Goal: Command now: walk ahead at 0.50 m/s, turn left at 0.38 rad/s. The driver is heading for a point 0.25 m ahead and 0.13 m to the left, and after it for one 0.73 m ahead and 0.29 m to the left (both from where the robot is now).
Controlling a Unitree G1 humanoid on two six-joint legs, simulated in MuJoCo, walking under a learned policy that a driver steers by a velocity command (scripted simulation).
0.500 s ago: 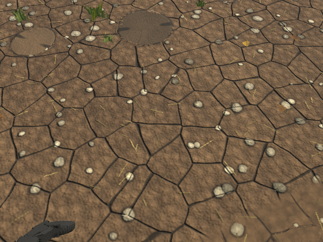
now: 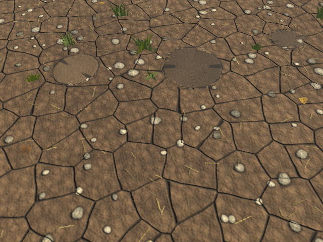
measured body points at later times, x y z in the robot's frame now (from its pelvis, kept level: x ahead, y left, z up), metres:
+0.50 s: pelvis +0.29 +0.04 +0.00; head +0.33 +0.05 +0.45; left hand +0.44 +0.33 -0.07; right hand +0.44 -0.23 -0.10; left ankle +0.20 +0.11 -0.74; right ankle +0.50 -0.07 -0.70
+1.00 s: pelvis +0.54 +0.10 +0.00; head +0.57 +0.13 +0.45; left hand +0.39 +0.36 -0.12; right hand +0.86 +0.04 -0.08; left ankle +0.60 +0.32 -0.69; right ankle +0.51 -0.05 -0.74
